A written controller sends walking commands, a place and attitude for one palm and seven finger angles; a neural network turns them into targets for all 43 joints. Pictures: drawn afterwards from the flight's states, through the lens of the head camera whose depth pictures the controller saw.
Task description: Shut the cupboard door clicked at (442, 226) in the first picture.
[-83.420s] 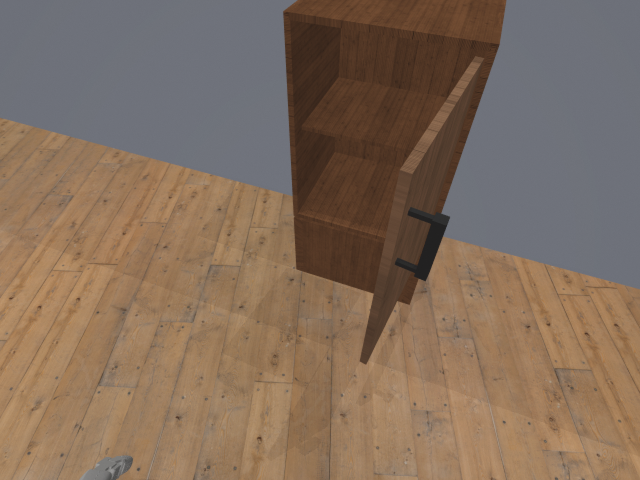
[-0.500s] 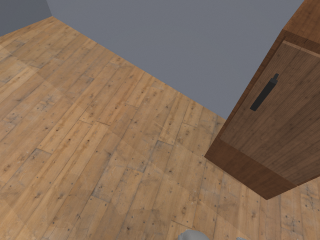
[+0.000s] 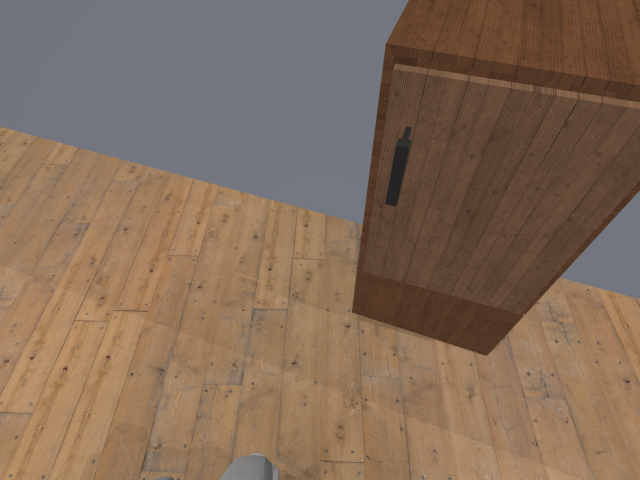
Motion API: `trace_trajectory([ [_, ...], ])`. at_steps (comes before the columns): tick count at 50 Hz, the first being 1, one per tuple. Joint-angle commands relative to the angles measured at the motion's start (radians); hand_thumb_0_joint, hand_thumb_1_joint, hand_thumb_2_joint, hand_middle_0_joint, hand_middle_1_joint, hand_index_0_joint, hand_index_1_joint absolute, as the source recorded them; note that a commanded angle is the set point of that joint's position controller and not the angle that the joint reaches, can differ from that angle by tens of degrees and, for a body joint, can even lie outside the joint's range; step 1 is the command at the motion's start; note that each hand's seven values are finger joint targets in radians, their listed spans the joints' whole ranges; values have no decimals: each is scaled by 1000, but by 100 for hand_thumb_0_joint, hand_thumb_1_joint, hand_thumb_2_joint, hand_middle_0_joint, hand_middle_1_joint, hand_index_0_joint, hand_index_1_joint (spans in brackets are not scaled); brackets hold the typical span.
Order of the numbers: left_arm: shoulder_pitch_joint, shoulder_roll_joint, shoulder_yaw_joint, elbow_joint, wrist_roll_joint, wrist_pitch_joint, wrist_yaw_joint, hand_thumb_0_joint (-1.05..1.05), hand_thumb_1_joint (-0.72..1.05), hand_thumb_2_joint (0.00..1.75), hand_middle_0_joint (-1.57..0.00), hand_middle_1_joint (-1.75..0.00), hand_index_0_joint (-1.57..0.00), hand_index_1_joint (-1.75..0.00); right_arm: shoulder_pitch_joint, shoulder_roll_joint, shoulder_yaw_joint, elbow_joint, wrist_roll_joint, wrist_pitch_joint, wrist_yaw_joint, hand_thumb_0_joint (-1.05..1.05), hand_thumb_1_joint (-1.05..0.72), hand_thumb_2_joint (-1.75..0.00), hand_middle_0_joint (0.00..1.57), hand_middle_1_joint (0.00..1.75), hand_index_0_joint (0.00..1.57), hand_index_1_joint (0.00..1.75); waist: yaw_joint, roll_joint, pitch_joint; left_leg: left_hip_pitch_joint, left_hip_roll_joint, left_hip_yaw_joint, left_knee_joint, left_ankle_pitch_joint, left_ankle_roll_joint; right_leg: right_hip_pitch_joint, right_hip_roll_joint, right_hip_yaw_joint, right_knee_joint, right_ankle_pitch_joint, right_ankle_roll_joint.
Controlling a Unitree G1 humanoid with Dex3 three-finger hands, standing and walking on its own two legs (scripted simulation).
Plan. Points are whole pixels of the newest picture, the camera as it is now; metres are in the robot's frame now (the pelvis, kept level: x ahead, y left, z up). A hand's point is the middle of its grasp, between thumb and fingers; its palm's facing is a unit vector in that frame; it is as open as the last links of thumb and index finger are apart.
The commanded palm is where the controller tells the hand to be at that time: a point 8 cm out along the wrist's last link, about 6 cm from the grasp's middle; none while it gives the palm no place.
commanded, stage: turn to face it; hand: left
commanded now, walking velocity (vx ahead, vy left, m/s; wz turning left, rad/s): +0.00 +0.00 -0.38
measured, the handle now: (399, 167) +0.64 -0.11 -0.02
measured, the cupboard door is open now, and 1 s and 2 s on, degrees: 2 2 2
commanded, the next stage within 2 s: take the last steps up to it in 0.28 s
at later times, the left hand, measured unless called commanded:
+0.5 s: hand out of the picture +0.14 +0.20 -0.17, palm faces -0.20 -0.95 -0.24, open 7.4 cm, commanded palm none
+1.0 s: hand (247, 448) +0.19 +0.13 -0.20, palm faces -0.28 -0.95 -0.12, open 7.4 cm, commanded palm none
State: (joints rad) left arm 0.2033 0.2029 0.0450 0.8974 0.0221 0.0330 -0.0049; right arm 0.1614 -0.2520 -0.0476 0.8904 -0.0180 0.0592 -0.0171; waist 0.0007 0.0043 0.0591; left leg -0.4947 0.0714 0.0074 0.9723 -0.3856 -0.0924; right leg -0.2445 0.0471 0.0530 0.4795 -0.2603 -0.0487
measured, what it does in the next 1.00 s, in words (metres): walks ahead, turning right: left foot, then right foot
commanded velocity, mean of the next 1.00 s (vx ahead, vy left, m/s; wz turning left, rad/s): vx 0.12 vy -0.08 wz -0.20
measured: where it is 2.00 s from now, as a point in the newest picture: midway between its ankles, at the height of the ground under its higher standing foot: outside the picture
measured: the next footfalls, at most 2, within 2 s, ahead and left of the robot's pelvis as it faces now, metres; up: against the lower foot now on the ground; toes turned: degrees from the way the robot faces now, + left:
left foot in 0.14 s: +0.08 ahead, +0.14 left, +0.00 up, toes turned -2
right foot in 0.52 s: +0.01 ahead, -0.10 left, +0.00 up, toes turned -16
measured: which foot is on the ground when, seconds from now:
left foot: up 0.00-0.12, down 0.14-0.52, up 0.54-0.86, down 0.88-1.00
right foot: down 0.00-0.14, up 0.16-0.50, down 0.52-0.90, up 0.92-1.00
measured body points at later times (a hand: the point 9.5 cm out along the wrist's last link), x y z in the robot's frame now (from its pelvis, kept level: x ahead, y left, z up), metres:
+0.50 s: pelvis +0.02 +0.01 -0.01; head +0.06 +0.00 +0.44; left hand +0.15 +0.25 -0.15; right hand +0.00 -0.23 -0.16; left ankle +0.04 +0.14 -0.74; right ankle -0.03 -0.09 -0.73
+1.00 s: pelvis +0.13 -0.04 -0.01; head +0.17 -0.01 +0.44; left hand +0.20 +0.18 -0.19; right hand +0.12 -0.29 -0.14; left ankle +0.18 +0.04 -0.74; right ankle +0.01 -0.12 -0.66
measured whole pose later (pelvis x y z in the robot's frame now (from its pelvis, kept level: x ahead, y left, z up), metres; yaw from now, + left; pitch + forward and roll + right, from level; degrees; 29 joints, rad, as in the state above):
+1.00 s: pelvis +0.13 -0.04 -0.01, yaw -18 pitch +0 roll -1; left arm 0.29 0.20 0.06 1.05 0.03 0.04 -0.02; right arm 0.22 -0.16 -0.01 0.95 -0.04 -0.03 -0.04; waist -0.01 -0.07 0.05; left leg -0.32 0.07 0.16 0.62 -0.30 0.04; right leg -0.36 0.04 -0.01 1.11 -0.47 -0.04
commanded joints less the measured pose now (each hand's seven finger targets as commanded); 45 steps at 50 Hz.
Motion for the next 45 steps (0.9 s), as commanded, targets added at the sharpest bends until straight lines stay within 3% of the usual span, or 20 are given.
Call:
trace_trajectory([
  [1,26,227,68,-64,6,-20,17,0,90,90,-20,-30,-20,-30,-17,-64,-14,-88,10,-36,-6,0,-90,-90,20,30,20,30,22,-133,-100,30,-25,6,-165,-25,9,97,-265,284,-95,466,-159],
  [5,-29,196,64,-67,-6,-10,19,0,90,90,-20,-30,-20,-30,114,-77,-14,-42,13,-57,-15,0,-90,-90,20,30,20,30,-41,-96,-120,332,-31,8,-544,224,28,-44,-177,250,23,358,-60],
  [6,1,142,53,-74,-15,-6,18,0,90,90,-20,-30,-20,-30,139,-142,-20,-36,3,-69,-19,0,-90,-90,20,30,20,30,-38,83,-147,439,127,-144,-642,318,72,-154,-63,169,139,131,-6],
  [7,37,102,44,-79,-19,-4,11,0,90,90,-20,-30,-20,-30,150,-218,-32,-47,-7,-69,-22,0,-90,-90,20,30,20,30,-25,324,-145,474,338,-346,-667,517,179,-270,30,25,349,-295,49],
  [8,21,132,47,-78,-11,1,11,0,90,90,-20,-30,-20,-30,140,-210,-26,-59,-15,-57,-26,0,-90,-90,20,30,20,30,-33,237,-114,359,385,-346,-671,493,255,-229,-7,30,512,-363,53],
  [9,20,135,49,-75,-5,5,6,0,90,90,-20,-30,-20,-30,103,-176,-13,-69,-15,-59,-28,0,-90,-90,20,30,20,30,-10,170,-70,293,355,-305,-689,465,268,-231,-27,30,586,-316,57],
  [13,29,112,52,-42,-4,17,-10,0,90,90,-20,-30,-20,-30,54,-127,-1,-65,-17,-64,-35,0,-90,-90,20,30,20,30,14,187,-73,338,236,-99,-643,582,234,-253,-55,-13,620,-209,84],
  [19,-34,72,29,-44,-3,12,-12,0,90,90,-20,-30,-20,-30,140,-135,-20,-2,-14,-56,-26,0,-90,-90,20,30,20,30,-35,185,-102,393,235,-35,-597,608,239,-149,-48,-101,332,-203,77],
  [24,54,101,40,0,2,8,-27,0,90,90,-20,-30,-20,-30,118,-160,-39,16,-10,-45,-16,0,-90,-90,20,30,20,30,6,118,-105,204,224,-15,-549,104,169,129,-25,-135,2,-29,44],
  [25,114,143,52,16,6,1,-26,0,90,90,-20,-30,-20,-30,91,-139,-35,10,-6,-46,-13,0,-90,-90,20,30,20,30,46,5,-94,97,159,53,-448,-56,125,219,-90,-38,-122,-95,16],
  [26,160,241,71,33,17,-10,-16,0,90,90,-20,-30,-20,-30,60,-61,-18,-20,3,-49,-9,0,-90,-90,20,30,20,30,73,-303,-70,-108,8,184,-201,-235,60,300,-310,294,-272,-209,-81],
  [27,192,272,73,39,4,-9,-5,0,90,90,-20,-30,-20,-30,-34,-79,-14,-52,-5,-45,-7,0,-90,-90,20,30,20,30,117,-314,-6,-186,-20,96,22,-281,60,207,-408,422,-333,-197,-182],
  [28,159,250,65,26,3,-11,-3,0,90,90,-20,-30,-20,-30,-41,-78,-18,-59,-6,-48,0,0,-90,-90,20,30,20,30,84,-199,45,-218,-1,32,110,-200,66,161,-386,349,-338,-223,-205],
  [29,120,196,64,32,4,-18,8,0,90,90,-20,-30,-20,-30,-29,-70,-23,-37,-9,-47,-2,0,-90,-90,20,30,20,30,54,-254,60,-235,20,20,143,-137,67,157,-339,336,-331,-195,-193],
  [33,68,134,35,31,0,-53,7,0,90,90,-20,-30,-20,-30,47,-47,-19,18,-14,-57,11,0,-90,-90,20,30,20,30,-13,-122,26,-120,21,55,91,7,40,125,-252,97,-247,231,-171],
  [40,115,146,40,78,8,-56,12,0,90,90,-20,-30,-20,-30,27,-19,-7,8,-8,-83,3,0,-90,-90,20,30,20,30,1,-107,-40,-22,-2,102,-255,18,58,258,-248,91,-143,491,-175],
  [42,79,146,40,78,-5,-53,10,0,90,90,-20,-30,-20,-30,146,-36,-6,55,-10,-94,-11,0,-90,-90,20,30,20,30,-59,-61,-84,191,-44,138,-441,178,67,210,-187,40,6,591,-129],
  [43,82,122,35,78,-14,-52,8,0,90,90,-20,-30,-20,-30,253,-73,-13,91,-16,-102,-18,0,-90,-90,20,30,20,30,-101,-8,-130,406,-9,82,-523,312,77,87,-143,12,161,491,-86],
  [44,149,50,25,70,-18,-46,2,0,90,90,-20,-30,-20,-30,351,-183,-38,109,-32,-111,-26,0,-90,-90,20,30,20,30,-113,261,-209,630,272,-292,-565,435,175,-179,-22,-61,420,35,-18],
  [45,118,68,15,42,-15,-45,0,0,90,90,-20,-30,-20,-30,395,-229,-37,108,-26,-100,-36,0,-90,-90,20,30,20,30,-125,296,-211,647,451,-496,-654,497,284,-309,15,-43,663,-351,-2],
])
